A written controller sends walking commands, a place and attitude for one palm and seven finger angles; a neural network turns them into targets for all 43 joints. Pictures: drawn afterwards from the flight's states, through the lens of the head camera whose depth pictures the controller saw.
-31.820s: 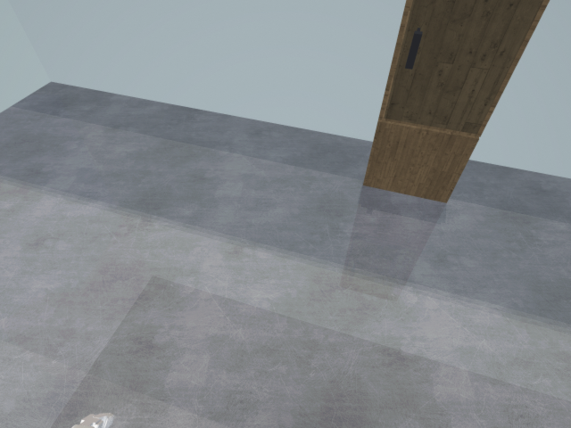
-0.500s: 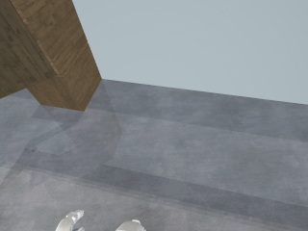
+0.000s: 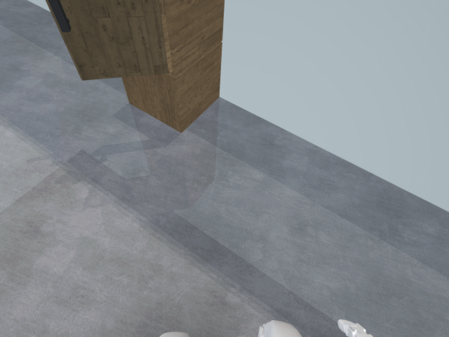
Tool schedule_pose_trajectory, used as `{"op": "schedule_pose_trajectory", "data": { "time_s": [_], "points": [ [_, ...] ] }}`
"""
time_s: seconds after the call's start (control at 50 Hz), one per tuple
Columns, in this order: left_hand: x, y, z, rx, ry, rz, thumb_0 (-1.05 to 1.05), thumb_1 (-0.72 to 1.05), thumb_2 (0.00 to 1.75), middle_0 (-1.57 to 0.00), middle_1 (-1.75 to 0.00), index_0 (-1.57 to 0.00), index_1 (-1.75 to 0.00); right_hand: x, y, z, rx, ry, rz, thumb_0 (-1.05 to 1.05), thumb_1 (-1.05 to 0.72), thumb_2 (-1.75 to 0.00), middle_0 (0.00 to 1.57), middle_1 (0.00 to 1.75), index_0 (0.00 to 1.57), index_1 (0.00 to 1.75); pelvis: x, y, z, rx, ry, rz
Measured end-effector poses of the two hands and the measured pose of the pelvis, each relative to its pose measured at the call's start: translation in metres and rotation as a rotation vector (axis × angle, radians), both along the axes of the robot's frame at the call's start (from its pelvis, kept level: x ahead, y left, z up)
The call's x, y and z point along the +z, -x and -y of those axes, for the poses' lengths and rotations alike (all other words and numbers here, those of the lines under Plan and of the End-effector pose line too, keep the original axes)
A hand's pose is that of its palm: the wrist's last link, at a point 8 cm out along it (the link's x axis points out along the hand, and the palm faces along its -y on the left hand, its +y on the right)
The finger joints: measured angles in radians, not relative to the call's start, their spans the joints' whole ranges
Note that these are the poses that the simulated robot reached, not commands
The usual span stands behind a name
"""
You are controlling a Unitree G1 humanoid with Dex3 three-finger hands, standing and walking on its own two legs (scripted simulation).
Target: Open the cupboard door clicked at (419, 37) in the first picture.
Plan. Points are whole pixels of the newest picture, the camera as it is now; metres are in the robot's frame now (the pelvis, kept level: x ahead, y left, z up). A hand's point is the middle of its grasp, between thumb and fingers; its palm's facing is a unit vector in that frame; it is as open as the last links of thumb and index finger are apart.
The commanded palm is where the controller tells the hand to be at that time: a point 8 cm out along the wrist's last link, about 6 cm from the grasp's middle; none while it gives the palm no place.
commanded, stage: turn to face it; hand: left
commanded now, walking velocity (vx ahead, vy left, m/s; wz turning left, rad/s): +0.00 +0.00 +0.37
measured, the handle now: (60, 9) +1.04 +0.64 -0.03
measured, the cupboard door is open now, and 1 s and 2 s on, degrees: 46 46 46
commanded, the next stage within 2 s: take the last steps up to it in 0.36 s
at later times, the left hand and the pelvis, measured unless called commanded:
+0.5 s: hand out of the picture +0.04 +0.14 -0.15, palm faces +0.21 -0.95 -0.24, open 7.3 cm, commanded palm none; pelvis +0.02 -0.05 +0.01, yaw +11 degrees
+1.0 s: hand out of the picture +0.10 +0.22 -0.16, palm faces +0.29 -0.94 -0.19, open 7.4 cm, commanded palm none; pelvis +0.08 +0.02 +0.01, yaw +16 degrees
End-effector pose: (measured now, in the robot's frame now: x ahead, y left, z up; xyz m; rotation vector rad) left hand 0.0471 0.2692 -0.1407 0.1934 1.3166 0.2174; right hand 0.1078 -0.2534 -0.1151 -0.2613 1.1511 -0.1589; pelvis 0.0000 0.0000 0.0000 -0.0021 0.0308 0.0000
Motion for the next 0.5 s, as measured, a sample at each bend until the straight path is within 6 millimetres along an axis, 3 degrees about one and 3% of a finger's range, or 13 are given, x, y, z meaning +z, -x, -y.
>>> {"op": "schedule_pose_trajectory", "data": {
  "time_s": [0.14,0.26,0.32,0.42,0.5],
  "points": [
    [0.018,-0.026,0.013,0.009,-0.007,0.095,0.01,0.91,0.9,-0.2,-0.3,-0.2,-0.29,-0.006,0.01,-0.001,0.019,-0.042,-0.062,0.01,-0.9,-0.9,0.21,0.3,0.21,0.3,0.008,-0.005,0.011,0.044,0.008,0.002],
    [0.021,-0.039,0.045,0.01,-0.027,0.159,0.0,0.91,0.9,-0.2,-0.3,-0.2,-0.29,-0.031,0.018,0.02,0.008,-0.09,-0.112,0.01,-0.9,-0.9,0.21,0.3,0.21,0.3,-0.003,-0.012,0.037,0.081,-0.02,0.003],
    [0.024,-0.031,0.062,0.026,-0.025,0.156,0.0,0.91,0.9,-0.2,-0.3,-0.2,-0.3,-0.036,0.017,0.03,0.011,-0.094,-0.143,0.01,-0.9,-0.9,0.21,0.3,0.21,0.3,-0.002,-0.013,0.044,0.114,-0.023,0.016],
    [0.025,-0.004,0.082,0.086,0.007,0.107,0.0,0.91,0.9,-0.2,-0.3,-0.2,-0.3,-0.028,0.007,0.037,0.039,-0.086,-0.167,0.01,-0.91,-0.9,0.2,0.3,0.2,0.3,0.007,-0.016,0.05,0.156,-0.036,0.026],
    [0.02,0.021,0.08,0.152,0.012,0.073,0.0,0.92,0.9,-0.2,-0.3,-0.21,-0.3,-0.021,-0.008,0.031,0.09,-0.073,-0.169,0.01,-0.91,-0.9,0.2,0.3,0.2,0.3,0.009,-0.019,0.05,0.19,-0.038,0.026]
  ]
}}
